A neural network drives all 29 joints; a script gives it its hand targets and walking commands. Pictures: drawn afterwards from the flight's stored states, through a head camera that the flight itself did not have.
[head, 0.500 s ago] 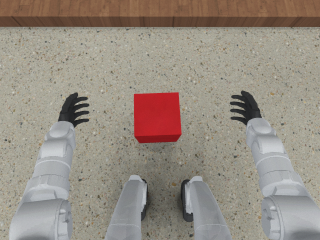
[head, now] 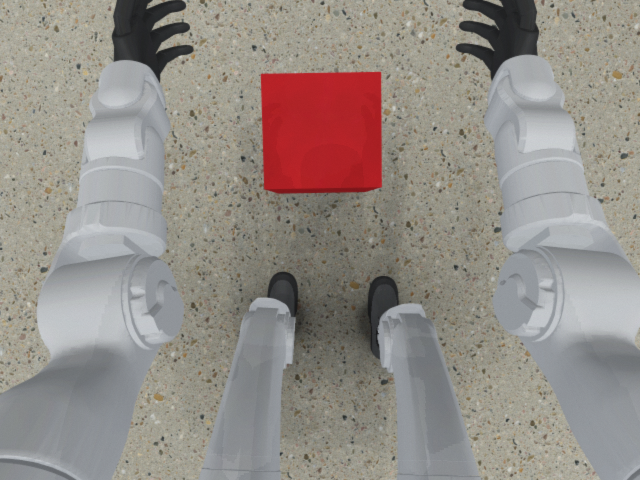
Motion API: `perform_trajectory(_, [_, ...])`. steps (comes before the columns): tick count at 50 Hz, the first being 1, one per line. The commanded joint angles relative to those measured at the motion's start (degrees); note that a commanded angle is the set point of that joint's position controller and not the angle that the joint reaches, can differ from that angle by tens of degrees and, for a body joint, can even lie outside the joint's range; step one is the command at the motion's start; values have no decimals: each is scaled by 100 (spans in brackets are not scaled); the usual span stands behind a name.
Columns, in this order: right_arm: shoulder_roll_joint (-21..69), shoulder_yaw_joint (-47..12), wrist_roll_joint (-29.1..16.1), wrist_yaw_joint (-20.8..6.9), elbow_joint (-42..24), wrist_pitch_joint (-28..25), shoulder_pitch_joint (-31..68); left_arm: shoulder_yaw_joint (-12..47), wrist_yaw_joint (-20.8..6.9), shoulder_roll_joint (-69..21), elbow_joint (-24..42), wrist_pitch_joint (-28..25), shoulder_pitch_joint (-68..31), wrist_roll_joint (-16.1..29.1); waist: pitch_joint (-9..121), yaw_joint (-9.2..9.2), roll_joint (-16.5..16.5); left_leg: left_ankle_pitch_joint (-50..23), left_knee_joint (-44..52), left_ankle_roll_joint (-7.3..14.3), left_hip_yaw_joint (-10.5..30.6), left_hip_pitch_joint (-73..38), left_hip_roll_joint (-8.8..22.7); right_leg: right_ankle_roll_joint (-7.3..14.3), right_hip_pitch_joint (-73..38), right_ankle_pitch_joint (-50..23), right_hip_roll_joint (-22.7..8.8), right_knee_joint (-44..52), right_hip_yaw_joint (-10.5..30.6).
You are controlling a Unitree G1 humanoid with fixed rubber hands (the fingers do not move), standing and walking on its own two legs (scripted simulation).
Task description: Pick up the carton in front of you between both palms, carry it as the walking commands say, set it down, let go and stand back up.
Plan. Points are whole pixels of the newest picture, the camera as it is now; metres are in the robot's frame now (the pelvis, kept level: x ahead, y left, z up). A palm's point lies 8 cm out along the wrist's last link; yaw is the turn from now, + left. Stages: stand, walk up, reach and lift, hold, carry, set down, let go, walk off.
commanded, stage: reach and lift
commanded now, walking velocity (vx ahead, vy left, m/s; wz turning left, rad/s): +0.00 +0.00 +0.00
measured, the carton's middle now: (321, 142) +0.51 +0.04 -0.52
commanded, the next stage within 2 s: none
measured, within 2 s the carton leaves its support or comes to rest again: leaves its support in 1.68 s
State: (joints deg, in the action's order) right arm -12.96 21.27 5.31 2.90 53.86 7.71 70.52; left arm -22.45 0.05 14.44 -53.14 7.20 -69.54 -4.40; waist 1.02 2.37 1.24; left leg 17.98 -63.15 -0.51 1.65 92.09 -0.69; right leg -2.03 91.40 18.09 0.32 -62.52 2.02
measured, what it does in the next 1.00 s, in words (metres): lowers itself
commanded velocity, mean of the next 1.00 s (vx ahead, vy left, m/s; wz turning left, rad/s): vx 0.00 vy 0.00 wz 0.00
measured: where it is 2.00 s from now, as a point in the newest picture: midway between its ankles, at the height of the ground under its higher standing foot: (332, 330)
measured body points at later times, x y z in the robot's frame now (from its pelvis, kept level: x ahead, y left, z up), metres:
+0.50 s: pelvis -0.03 -0.01 -0.20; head +0.33 +0.00 +0.06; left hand +0.51 +0.23 -0.36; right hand +0.53 -0.16 -0.36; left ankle +0.07 +0.12 -0.61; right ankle +0.07 -0.14 -0.61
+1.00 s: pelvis -0.04 +0.00 -0.28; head +0.35 +0.01 -0.05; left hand +0.52 +0.21 -0.46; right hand +0.54 -0.15 -0.46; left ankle +0.07 +0.12 -0.61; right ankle +0.07 -0.14 -0.61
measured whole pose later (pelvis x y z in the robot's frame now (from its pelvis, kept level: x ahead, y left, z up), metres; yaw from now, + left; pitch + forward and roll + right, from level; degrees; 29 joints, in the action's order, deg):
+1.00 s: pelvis -0.04 +0.00 -0.28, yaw +0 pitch +38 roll +0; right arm -21.1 2.7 -12.4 7.0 64.1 3.5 86.9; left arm -7.4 5.6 22.3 -66.5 2.3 -86.4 12.2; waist -22.7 2.4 0.2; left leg 34.3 -126.3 -1.7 1.7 129.6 -1.4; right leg -4.3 128.8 35.3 3.4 -126.4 3.6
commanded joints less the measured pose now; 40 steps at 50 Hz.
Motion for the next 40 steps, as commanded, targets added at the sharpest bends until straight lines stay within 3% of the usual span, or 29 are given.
perform_trajectory(1, [-331, 90, 132, 6, -538, -284, 762, -230, -12, 381, 511, -291, -664, -154, 5825, 117, -51, -3084, -161, -245, -240, -3010, -294, -31, -2353, -2387, 470, -286, -315])
perform_trajectory(8, [-236, -142, 5, 153, -540, -407, 531, -249, 27, 455, 435, -475, -438, -38, 5675, 122, 30, -2667, -1442, -297, -308, -1368, -304, -127, -1046, -2073, 467, -1569, -292])
perform_trajectory(15, [-658, -914, -779, 422, -793, -352, 1113, 465, 186, 1104, 532, -450, -973, 827, 6769, 155, 162, -2235, -2854, -316, -432, -825, -307, -216, -1031, -1890, 441, -3044, -383])
perform_trajectory(22, [-995, -1253, -1257, 560, -833, -122, 2075, 894, 307, 1554, 468, -249, -1937, 1292, 6795, 202, 134, -1003, -3723, -307, -606, -295, -187, -172, -1006, -841, 382, -3958, -510])
perform_trajectory(28, [-1155, -1278, -1351, 523, -67, -64, 2618, 1081, 370, 1604, -263, -197, -2577, 1361, 5710, 149, 24, -38, -4215, -297, -574, 309, -55, -122, -277, 93, 286, -4465, -535])
perform_trajectory(34, [-1331, -1291, -1391, 427, 610, -281, 2971, 1254, 427, 1625, -864, -387, -3011, 1375, 4935, 84, -117, -69, -4714, -275, -422, 396, 4, -115, 441, 202, 206, -4971, -504])
perform_trajectory(37, [-1454, -1368, -1487, 395, 643, -406, 3184, 1304, 454, 1707, -842, -491, -3258, 1424, 4905, 122, -131, -261, -4934, -266, -386, 400, 5, -109, 481, 36, 176, -5219, -465])
perform_trajectory(40, [-1475, -1604, -1598, 401, 520, -493, 3426, 1315, 474, 1764, -756, -570, -3397, 1544, 5005, 188, 177, -590, -5121, -234, -350, 459, -9, -114, 231, -351, 188, -5459, -467])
